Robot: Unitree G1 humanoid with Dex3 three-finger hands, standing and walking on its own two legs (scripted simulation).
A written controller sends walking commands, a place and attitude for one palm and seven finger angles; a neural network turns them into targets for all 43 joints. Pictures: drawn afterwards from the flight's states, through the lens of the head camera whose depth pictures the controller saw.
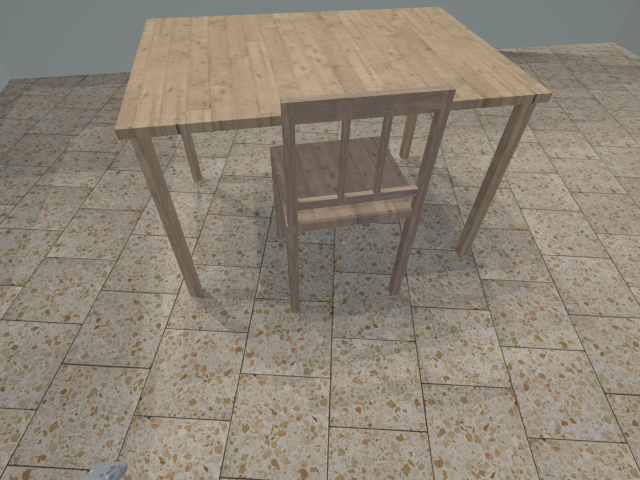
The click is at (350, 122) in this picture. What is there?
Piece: chair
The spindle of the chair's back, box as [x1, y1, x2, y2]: [337, 120, 350, 197]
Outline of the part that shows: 350,120 342,121 337,187 338,197 343,197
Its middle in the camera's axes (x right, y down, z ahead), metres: +0.06 -0.20 +1.00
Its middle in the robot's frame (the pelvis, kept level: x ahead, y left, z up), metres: +0.88 -0.02 -0.11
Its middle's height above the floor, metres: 0.66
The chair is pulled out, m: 0.00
